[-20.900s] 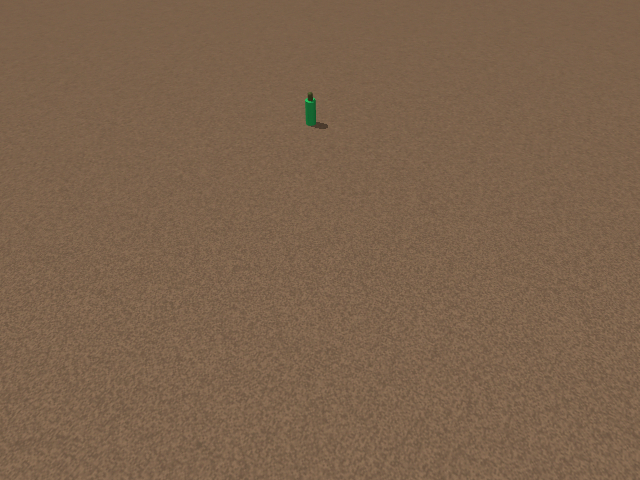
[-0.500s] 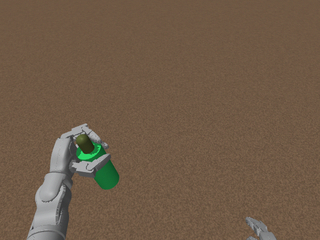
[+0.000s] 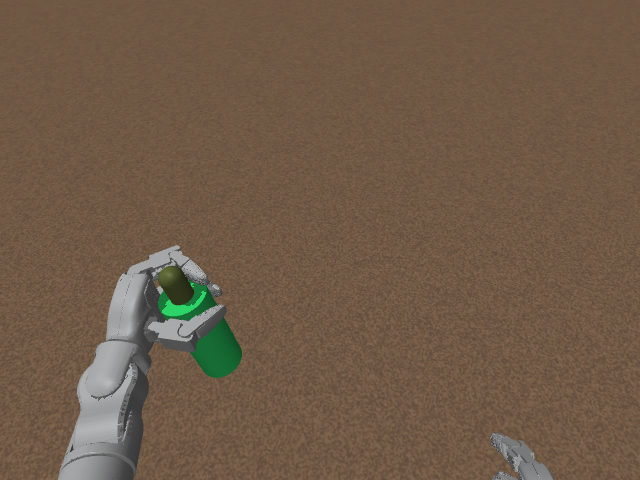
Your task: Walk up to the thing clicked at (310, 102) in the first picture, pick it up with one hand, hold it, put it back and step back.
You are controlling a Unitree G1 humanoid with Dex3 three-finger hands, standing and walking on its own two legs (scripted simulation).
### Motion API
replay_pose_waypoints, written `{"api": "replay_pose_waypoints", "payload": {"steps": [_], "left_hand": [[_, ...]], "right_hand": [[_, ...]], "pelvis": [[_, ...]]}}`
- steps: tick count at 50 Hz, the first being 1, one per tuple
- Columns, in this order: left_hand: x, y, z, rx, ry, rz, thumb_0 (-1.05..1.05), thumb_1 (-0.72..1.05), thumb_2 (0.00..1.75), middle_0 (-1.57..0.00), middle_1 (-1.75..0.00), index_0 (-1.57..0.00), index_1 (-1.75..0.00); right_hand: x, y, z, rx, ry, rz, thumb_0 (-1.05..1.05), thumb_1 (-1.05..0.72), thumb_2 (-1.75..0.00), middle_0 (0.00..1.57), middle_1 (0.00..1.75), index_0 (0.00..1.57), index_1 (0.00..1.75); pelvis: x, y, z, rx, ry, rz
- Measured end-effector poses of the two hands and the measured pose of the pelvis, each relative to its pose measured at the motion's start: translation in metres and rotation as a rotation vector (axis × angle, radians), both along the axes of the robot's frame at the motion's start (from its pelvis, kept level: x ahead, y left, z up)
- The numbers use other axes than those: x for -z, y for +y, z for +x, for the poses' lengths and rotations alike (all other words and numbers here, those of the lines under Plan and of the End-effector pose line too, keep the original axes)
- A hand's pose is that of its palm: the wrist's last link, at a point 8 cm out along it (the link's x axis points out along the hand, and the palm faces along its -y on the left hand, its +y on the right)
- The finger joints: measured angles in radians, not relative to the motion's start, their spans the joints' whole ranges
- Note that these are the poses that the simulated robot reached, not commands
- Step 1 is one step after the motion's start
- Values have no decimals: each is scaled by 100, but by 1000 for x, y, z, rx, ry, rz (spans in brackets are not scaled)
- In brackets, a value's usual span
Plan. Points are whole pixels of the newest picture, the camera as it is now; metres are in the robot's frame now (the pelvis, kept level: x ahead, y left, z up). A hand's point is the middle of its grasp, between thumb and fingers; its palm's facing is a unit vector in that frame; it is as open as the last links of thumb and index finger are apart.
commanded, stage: hold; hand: left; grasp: from the side
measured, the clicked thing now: (197, 319) +0.33 +0.15 +0.02
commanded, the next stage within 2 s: crouch in 0.58 s
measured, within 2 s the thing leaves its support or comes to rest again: neither
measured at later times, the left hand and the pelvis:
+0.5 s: hand (189, 306) +0.33 +0.15 +0.06, palm faces -0.09 -1.00 -0.01, open 6.9 cm; pelvis +0.00 +0.00 +0.00, yaw +0 degrees
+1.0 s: hand (198, 321) +0.34 +0.16 +0.00, palm faces -0.03 -1.00 +0.01, open 6.9 cm; pelvis -0.01 +0.00 -0.02, yaw +0 degrees
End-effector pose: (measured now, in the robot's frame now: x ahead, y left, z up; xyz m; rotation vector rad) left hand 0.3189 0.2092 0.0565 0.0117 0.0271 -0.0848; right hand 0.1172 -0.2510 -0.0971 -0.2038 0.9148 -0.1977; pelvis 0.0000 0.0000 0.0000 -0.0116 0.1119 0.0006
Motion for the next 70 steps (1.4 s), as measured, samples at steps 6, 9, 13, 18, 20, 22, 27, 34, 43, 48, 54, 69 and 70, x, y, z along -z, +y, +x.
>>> {"api": "replay_pose_waypoints", "payload": {"steps": [6, 9, 13, 18, 20, 22, 27, 34, 43, 48, 54, 69, 70], "left_hand": [[-3, 1, 0, -6, -21, -3, 1, -12, 100, -82, -106, -103, -117], [-2, 0, -1, 0, -17, 3, 1, -12, 100, -82, -106, -103, -117], [-3, -1, -4, 8, -10, 10, 1, -12, 100, -82, -106, -103, -117], [-2, 2, -3, -15, -10, -4, 1, -12, 100, -82, -106, -103, -117], [-2, 3, -3, -21, -12, -7, 1, -12, 100, -82, -106, -103, -117], [-2, 2, -3, -15, -15, -5, 1, -12, 100, -82, -106, -103, -117], [-3, -2, -6, 11, -17, 7, 1, -12, 100, -82, -106, -102, -117], [-3, 3, -3, -20, -15, -1, 1, -11, 100, -82, -106, -102, -117], [11, 3, -2, -18, 20, 2, 1, -11, 99, -82, -106, -102, -117], [38, 2, 0, -53, 52, -15, 1, -11, 99, -82, -106, -102, -117], [82, 1, 7, -53, 38, -11, 1, -11, 99, -82, -105, -102, -117], [244, 7, 45, -31, -10, 14, 1, -12, 101, -82, -105, -103, -116], [253, 8, 47, -33, -10, 14, 1, -12, 101, -83, -105, -103, -116]], "right_hand": [[2, 0, -3, -3, 10, 0, 1, -90, -90, 21, 30, 20, 30], [2, 0, -5, 1, 11, 2, 1, -90, -90, 21, 30, 20, 30], [1, 0, -5, 5, 7, 5, 1, -90, -90, 21, 30, 20, 30], [1, 0, -4, 3, -1, 4, 1, -90, -90, 21, 30, 20, 30], [1, 0, -4, 1, -1, 2, 1, -90, -90, 21, 30, 20, 30], [0, 0, -5, -2, 1, 0, 1, -90, -90, 21, 30, 20, 30], [0, 1, -5, -4, 4, -1, 1, -90, -90, 21, 30, 20, 30], [1, 3, -5, -4, 6, 1, 1, -90, -90, 21, 30, 20, 30], [4, 1, -6, -8, 12, 2, 1, -87, -89, 21, 30, 20, 30], [12, -2, -9, -22, 30, -6, 1, -86, -89, 21, 30, 20, 30], [37, -9, -20, -45, 78, -31, 1, -86, -89, 21, 30, 20, 30], [185, -9, -58, -92, 272, -47, 0, -88, -90, 20, 30, 20, 30], [195, -7, -60, -95, 284, -41, 0, -88, -90, 20, 30, 20, 30]], "pelvis": [[1, 0, -1, 0, 0, 0], [1, 0, -2, 0, 0, -1], [0, 1, -2, 1, -3, 0], [0, 0, -3, 1, -4, 1], [0, 0, -4, 0, -4, 1], [0, 0, -5, -1, -4, 1], [0, 1, -4, -2, -6, -1], [0, 1, -5, -2, -8, -1], [2, 1, -4, -2, 13, -2], [11, 0, -8, -3, 52, -2], [36, -2, -17, -6, 140, -3], [171, 4, -37, 5, 427, -22], [180, 5, -38, 7, 438, -23]]}}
